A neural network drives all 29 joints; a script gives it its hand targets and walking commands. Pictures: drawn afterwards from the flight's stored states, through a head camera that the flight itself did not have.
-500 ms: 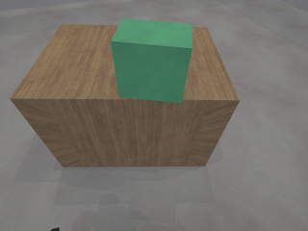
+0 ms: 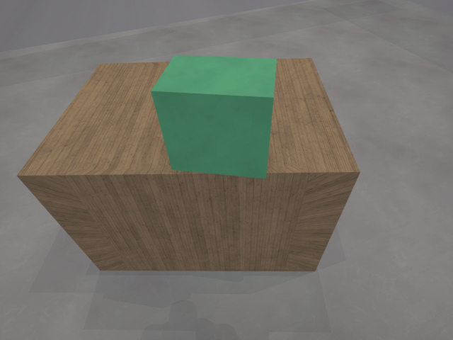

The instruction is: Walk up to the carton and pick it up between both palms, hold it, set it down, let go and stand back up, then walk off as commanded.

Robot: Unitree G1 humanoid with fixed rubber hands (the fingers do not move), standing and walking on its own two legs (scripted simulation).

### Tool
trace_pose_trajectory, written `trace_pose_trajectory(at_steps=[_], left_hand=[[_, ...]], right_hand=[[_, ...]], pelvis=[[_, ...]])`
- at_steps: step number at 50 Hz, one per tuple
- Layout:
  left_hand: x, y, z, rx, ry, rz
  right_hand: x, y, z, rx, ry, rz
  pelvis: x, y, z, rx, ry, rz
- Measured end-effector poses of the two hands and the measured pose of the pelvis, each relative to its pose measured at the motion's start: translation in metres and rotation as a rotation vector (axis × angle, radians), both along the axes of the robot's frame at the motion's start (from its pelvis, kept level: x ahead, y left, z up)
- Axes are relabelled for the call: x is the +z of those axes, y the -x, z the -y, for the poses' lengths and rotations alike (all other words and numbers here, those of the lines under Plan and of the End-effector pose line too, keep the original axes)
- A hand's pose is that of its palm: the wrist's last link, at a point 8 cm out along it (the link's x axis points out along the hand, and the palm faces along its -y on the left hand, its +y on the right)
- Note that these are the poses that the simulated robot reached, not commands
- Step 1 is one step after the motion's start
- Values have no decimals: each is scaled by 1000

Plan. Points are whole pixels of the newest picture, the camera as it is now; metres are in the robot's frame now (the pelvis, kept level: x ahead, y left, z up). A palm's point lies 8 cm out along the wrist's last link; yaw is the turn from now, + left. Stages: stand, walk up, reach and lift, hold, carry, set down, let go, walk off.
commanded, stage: walk up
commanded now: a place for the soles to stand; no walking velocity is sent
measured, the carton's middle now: (221, 117) +0.67 +0.04 +0.02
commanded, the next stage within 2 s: none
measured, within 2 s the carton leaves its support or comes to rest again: neither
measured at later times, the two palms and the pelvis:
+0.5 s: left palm (74, 334) +0.19 +0.33 -0.14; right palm (368, 278) +0.28 -0.26 -0.09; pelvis +0.16 +0.03 -0.01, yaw +1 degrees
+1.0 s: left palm (80, 255) +0.35 +0.37 -0.13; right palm (354, 259) +0.34 -0.27 -0.15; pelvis +0.29 +0.05 -0.03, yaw +0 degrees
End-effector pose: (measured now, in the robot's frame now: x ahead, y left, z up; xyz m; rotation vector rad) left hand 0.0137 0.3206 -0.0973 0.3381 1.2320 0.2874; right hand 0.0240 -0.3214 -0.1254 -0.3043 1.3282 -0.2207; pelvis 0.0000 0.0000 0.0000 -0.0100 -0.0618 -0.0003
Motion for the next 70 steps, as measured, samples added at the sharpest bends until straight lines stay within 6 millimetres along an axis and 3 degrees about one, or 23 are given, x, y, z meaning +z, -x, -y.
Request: trace_pose_trajectory(at_steps=[5,9,16,19,23,28,32,37,45,52,59,65,70], left_hand=[[3,1,7,39,3,-52],[-7,-12,7,56,22,-80],[-45,-64,-2,71,84,-85],[-51,-97,-1,40,113,-82],[-45,-148,-4,-32,126,-38],[-32,-207,-12,-93,98,21],[-22,-247,-15,-134,59,32],[-14,-287,-16,-152,-28,47],[-7,-318,-30,-117,-67,63],[-40,-344,-58,-89,-30,11],[-58,-374,-51,-67,36,4],[-56,-389,-39,-84,85,-7],[-53,-400,-35,-94,94,8]], right_hand=[[0,-55,-5,57,-30,52],[0,-107,-19,116,-48,80],[4,-208,-53,213,-25,164],[13,-237,-60,193,-12,250],[27,-251,-61,137,1,291],[31,-250,-51,90,14,268],[21,-244,-36,42,11,215],[-9,-248,-16,-13,-9,136],[-24,-287,-32,30,-28,36],[-20,-323,-59,51,27,82],[-11,-351,-72,44,47,86],[-3,-381,-84,59,44,141],[2,-394,-84,68,44,169]], pelvis=[[2,-29,1,29,15,11],[-3,-53,0,56,30,14],[-19,-108,-16,71,-6,14],[-20,-124,-25,60,-1,18],[-12,-149,-29,29,-10,25],[-6,-180,-28,4,-27,30],[-8,-207,-23,-28,-38,24],[-22,-240,-14,-38,-1,20],[-23,-271,-27,-12,21,-5],[-35,-293,-53,-10,-23,3],[-33,-315,-56,-14,-1,-21],[-23,-320,-62,-15,5,-28],[-19,-318,-60,-27,14,-31]])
